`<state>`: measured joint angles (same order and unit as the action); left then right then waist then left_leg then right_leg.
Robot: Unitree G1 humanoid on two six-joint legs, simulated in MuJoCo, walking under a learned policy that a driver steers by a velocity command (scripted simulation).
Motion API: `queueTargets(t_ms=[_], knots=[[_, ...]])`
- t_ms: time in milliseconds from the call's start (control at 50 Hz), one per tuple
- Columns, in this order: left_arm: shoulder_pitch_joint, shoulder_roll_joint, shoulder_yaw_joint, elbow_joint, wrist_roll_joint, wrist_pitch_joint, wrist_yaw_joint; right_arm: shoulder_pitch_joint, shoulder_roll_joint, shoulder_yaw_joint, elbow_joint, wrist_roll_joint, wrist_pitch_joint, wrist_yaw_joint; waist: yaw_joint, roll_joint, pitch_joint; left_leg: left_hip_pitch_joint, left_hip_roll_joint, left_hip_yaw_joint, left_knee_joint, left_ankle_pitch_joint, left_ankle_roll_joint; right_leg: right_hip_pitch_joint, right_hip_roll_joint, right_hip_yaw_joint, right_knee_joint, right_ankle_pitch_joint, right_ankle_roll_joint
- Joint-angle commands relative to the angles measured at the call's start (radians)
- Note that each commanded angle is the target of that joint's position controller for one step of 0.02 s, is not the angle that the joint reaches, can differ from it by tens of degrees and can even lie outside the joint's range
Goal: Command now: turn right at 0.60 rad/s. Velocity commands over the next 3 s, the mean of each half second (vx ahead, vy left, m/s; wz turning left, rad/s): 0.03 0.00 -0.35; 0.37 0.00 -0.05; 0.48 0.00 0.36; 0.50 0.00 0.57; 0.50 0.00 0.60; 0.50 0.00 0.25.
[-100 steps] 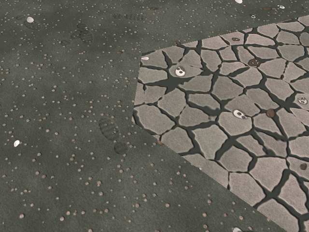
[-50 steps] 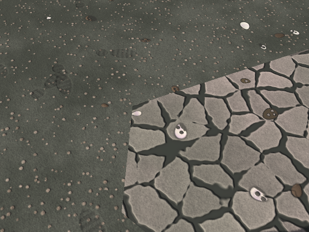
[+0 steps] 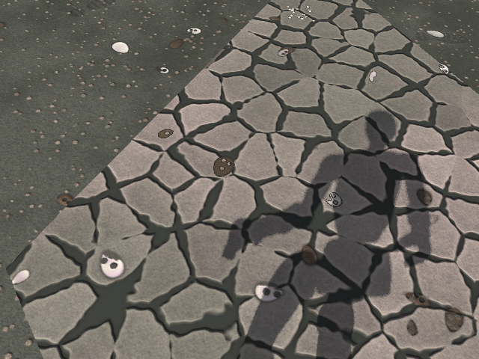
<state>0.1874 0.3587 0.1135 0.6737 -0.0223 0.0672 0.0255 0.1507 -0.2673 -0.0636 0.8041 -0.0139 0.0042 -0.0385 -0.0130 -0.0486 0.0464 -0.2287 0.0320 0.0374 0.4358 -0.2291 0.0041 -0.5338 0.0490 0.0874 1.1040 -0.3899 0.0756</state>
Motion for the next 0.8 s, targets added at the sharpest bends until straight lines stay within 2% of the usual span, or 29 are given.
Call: queueTargets(t_ms=[20, 80, 120, 160, 180, 200, 220, 240, 260, 280, 300, 320, 340, 380, 400, 420, 440, 480, 520, 580, 600, 640, 660, 680, 700, 720, 740, 760, 800], knots=[[-0.081, 0.039, 0.0, -0.113, -0.003, -0.014, -0.007, 0.0, -0.18, -0.04, -0.06, 0.0, 0.0, -0.013, -0.038, 0.22, -0.076, 0.221, 0.241, -0.161, -0.125, 0.336, 0.208, -0.11, -0.056, -0.037, -0.098, 0.006, 0.03], [-0.087, 0.026, -0.013, -0.134, 0.003, -0.013, -0.021, -0.015, -0.222, -0.056, -0.069, 0.007, 0.006, -0.001, -0.042, 0.233, -0.098, 0.19, 0.263, -0.105, -0.117, 0.386, 0.209, 0.021, -0.082, -0.09, -0.25, -0.011, 0.017], [-0.074, 0.038, -0.01, -0.134, 0.003, -0.008, -0.028, -0.016, -0.235, -0.061, -0.068, 0.016, 0.007, 0.011, -0.04, 0.24, -0.102, 0.16, 0.27, -0.085, -0.102, 0.409, 0.206, 0.104, -0.07, -0.124, -0.337, -0.008, -0.001], [-0.046, 0.039, -0.007, -0.127, 0.005, -0.003, -0.033, -0.018, -0.242, -0.061, -0.06, 0.032, 0.005, 0.021, -0.021, 0.236, -0.101, 0.153, 0.277, -0.085, -0.066, 0.414, 0.193, 0.175, -0.055, -0.136, -0.466, 0.036, -0.033], [-0.008, 0.034, -0.005, -0.111, 0.007, -0.003, -0.035, -0.036, -0.238, -0.059, -0.057, 0.044, 0.005, 0.023, 0.008, 0.224, -0.104, 0.133, 0.266, -0.069, -0.027, 0.401, 0.17, 0.245, -0.042, -0.149, -0.586, 0.123, -0.06], [0.034, 0.045, 0.001, -0.091, 0.009, -0.003, -0.033, -0.022, -0.212, -0.05, -0.043, 0.051, 0.002, 0.026, 0.028, 0.194, -0.112, 0.08, 0.242, -0.041, 0.031, 0.35, 0.125, 0.358, -0.029, -0.145, -0.715, 0.241, -0.093], [0.064, 0.092, 0.013, -0.085, 0.009, -0.005, -0.023, 0.034, -0.159, -0.033, -0.023, 0.031, -0.004, 0.032, 0.022, 0.065, -0.154, -0.038, 0.185, 0.032, 0.162, 0.188, 0.042, 0.533, -0.106, -0.027, -0.756, 0.47, -0.129], [0.065, 0.191, 0.025, -0.111, 0.021, -0.007, -0.005, 0.039, -0.074, 0.003, -0.06, -0.033, -0.013, 0.046, -0.011, -0.26, -0.193, -0.296, 0.064, 0.102, 0.44, -0.385, -0.063, 0.687, -0.384, 0.292, -0.699, 0.928, -0.256], [0.071, 0.139, 0.006, -0.113, 0.051, -0.03, -0.017, -0.037, -0.141, -0.021, -0.072, -0.005, -0.01, 0.033, 0.063, -0.171, -0.228, -0.32, 0.035, -0.024, 0.6, -0.464, -0.082, 0.542, -0.456, 0.328, -0.721, 0.849, -0.413], [0.035, 0.114, -0.003, -0.101, 0.053, -0.049, -0.025, -0.058, -0.181, -0.034, -0.067, 0.022, -0.002, 0.025, 0.052, -0.105, -0.172, -0.321, 0.049, -0.05, 0.667, -0.416, -0.079, 0.489, -0.39, 0.249, -0.746, 0.738, -0.395], [-0.015, 0.096, -0.007, -0.088, 0.043, -0.061, -0.024, -0.047, -0.175, -0.037, -0.056, 0.028, 0.005, 0.02, 0.029, -0.099, -0.132, -0.332, 0.054, -0.062, 0.662, -0.35, -0.074, 0.459, -0.327, 0.187, -0.758, 0.63, -0.34], [-0.049, 0.081, -0.015, -0.087, 0.035, -0.066, -0.021, -0.033, -0.175, -0.04, -0.034, 0.021, 0.012, 0.012, 0.021, -0.084, -0.113, -0.33, 0.059, -0.07, 0.651, -0.294, -0.077, 0.444, -0.298, 0.157, -0.765, 0.578, -0.306], [-0.078, 0.072, -0.021, -0.081, 0.031, -0.069, -0.018, -0.017, -0.174, -0.042, -0.028, 0.013, 0.018, 0.007, 0.005, -0.087, -0.1, -0.295, 0.052, -0.07, 0.652, -0.234, -0.085, 0.402, -0.281, 0.131, -0.771, 0.613, -0.299], [-0.092, 0.035, -0.037, -0.067, 0.037, -0.075, -0.011, 0.02, -0.15, -0.037, -0.014, 0.016, 0.018, 0.007, -0.015, -0.088, -0.118, -0.232, 0.043, -0.068, 0.604, -0.161, -0.094, 0.384, -0.256, 0.092, -0.779, 0.613, -0.296], [-0.077, 0.024, -0.039, -0.053, 0.034, -0.076, -0.009, 0.031, -0.138, -0.031, -0.009, 0.017, 0.016, 0.01, -0.009, -0.087, -0.135, -0.219, 0.047, -0.061, 0.534, -0.134, -0.094, 0.402, -0.243, 0.088, -0.801, 0.467, -0.293], [-0.054, 0.031, -0.036, -0.037, 0.027, -0.076, -0.008, 0.012, -0.127, -0.025, -0.011, 0.019, 0.013, 0.014, 0.014, -0.094, -0.123, -0.216, 0.045, -0.048, 0.464, -0.118, -0.09, 0.409, -0.235, 0.106, -0.836, 0.261, -0.291], [-0.025, 0.061, -0.026, -0.021, 0.021, -0.075, -0.007, -0.022, -0.129, -0.021, -0.022, 0.022, 0.007, 0.018, 0.042, -0.11, -0.096, -0.234, 0.034, -0.033, 0.422, -0.125, -0.082, 0.415, -0.244, 0.15, -0.877, 0.073, -0.297], [-0.001, 0.091, -0.018, 0.0, 0.02, -0.077, -0.006, -0.063, -0.149, -0.023, -0.042, 0.031, -0.009, 0.024, 0.061, -0.118, -0.038, -0.274, 0.033, -0.037, 0.352, -0.153, -0.056, 0.428, -0.282, 0.238, -0.929, -0.097, -0.308], [0.01, 0.096, -0.016, 0.014, 0.015, -0.087, -0.007, -0.068, -0.15, -0.021, -0.041, 0.033, -0.03, 0.032, 0.066, -0.094, -0.014, -0.281, 0.038, -0.04, 0.288, -0.164, -0.029, 0.444, -0.304, 0.269, -0.945, -0.126, -0.311], [0.01, 0.103, -0.014, 0.028, 0.005, -0.098, -0.013, -0.048, -0.133, -0.015, -0.027, 0.035, -0.057, 0.047, 0.054, -0.072, -0.004, -0.212, 0.031, -0.023, 0.203, -0.157, 0.007, 0.41, -0.301, 0.261, -0.949, -0.122, -0.31], [0.004, 0.103, -0.014, 0.03, 0.002, -0.099, -0.016, -0.033, -0.129, -0.013, -0.018, 0.037, -0.065, 0.051, 0.043, -0.064, -0.006, -0.165, 0.023, -0.012, 0.165, -0.135, 0.019, 0.383, -0.293, 0.248, -0.945, -0.112, -0.306], [-0.024, 0.097, -0.016, 0.033, -0.007, -0.095, -0.021, 0.037, -0.117, -0.011, 0.016, 0.035, -0.077, 0.057, -0.007, -0.039, -0.02, -0.002, -0.006, 0.027, 0.041, -0.022, 0.041, 0.294, -0.256, 0.197, -0.901, -0.109, -0.284], [-0.027, 0.077, -0.022, 0.035, -0.005, -0.093, -0.024, 0.095, -0.12, -0.015, 0.044, 0.033, -0.079, 0.056, -0.034, -0.025, -0.038, 0.104, -0.024, 0.033, 0.009, -0.001, 0.048, 0.235, -0.226, 0.171, -0.856, -0.116, -0.266], [-0.041, 0.035, -0.036, 0.032, 0.004, -0.096, -0.027, 0.176, -0.133, -0.02, 0.069, 0.037, -0.08, 0.052, -0.069, -0.004, -0.059, 0.227, 0.011, -0.015, -0.008, -0.02, 0.063, 0.149, -0.19, 0.133, -0.77, -0.113, -0.233], [-0.078, -0.044, -0.06, 0.012, 0.019, -0.104, -0.034, 0.276, -0.185, -0.028, 0.085, 0.034, -0.083, 0.042, -0.102, 0.145, -0.078, 0.338, 0.178, -0.247, -0.113, -0.135, 0.117, 0.015, -0.093, 0.016, -0.496, -0.092, -0.165], [-0.098, -0.031, -0.053, -0.04, 0.006, -0.123, -0.031, 0.303, -0.298, -0.055, 0.088, 0.024, -0.086, 0.048, -0.095, 0.347, -0.043, 0.375, 0.36, -0.599, -0.25, -0.37, 0.255, -0.218, 0.003, -0.1, -0.25, -0.185, -0.12], [-0.096, 0.051, -0.033, -0.031, -0.007, -0.137, -0.027, 0.262, -0.235, -0.038, 0.067, 0.017, -0.097, 0.049, -0.091, 0.226, 0.009, 0.334, 0.385, -0.661, -0.283, -0.481, 0.293, -0.298, -0.059, -0.019, -0.087, -0.189, -0.12], [-0.061, 0.067, -0.025, -0.016, -0.017, -0.144, -0.034, 0.21, -0.189, -0.024, 0.049, 0.018, -0.104, 0.046, -0.056, 0.202, 0.038, 0.331, 0.343, -0.589, -0.282, -0.47, 0.26, -0.341, -0.094, 0.002, -0.036, -0.087, -0.128], [-0.056, 0.056, -0.024, -0.001, 0.001, -0.149, -0.039, 0.163, -0.169, -0.015, 0.03, 0.022, -0.107, 0.048, -0.036, 0.162, 0.052, 0.316, 0.285, -0.452, -0.298, -0.296, 0.212, -0.357, -0.137, -0.015, -0.047, 0.059, -0.124]])
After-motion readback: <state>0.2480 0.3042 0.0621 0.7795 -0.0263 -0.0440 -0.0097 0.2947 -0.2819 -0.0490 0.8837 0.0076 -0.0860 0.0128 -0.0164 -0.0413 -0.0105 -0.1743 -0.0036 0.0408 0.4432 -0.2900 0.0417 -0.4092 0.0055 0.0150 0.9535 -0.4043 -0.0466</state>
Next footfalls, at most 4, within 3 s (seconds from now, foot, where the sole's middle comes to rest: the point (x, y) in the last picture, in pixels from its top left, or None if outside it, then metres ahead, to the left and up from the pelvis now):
0.22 right None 0.03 -0.15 -0.78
0.68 left None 0.09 0.07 -0.78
1.14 right None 0.40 -0.23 -0.78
1.68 left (221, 282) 0.68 0.03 -0.78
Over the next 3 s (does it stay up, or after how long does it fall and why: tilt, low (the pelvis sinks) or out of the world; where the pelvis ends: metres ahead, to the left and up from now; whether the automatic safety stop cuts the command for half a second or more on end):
stays up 1.14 0.26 0.00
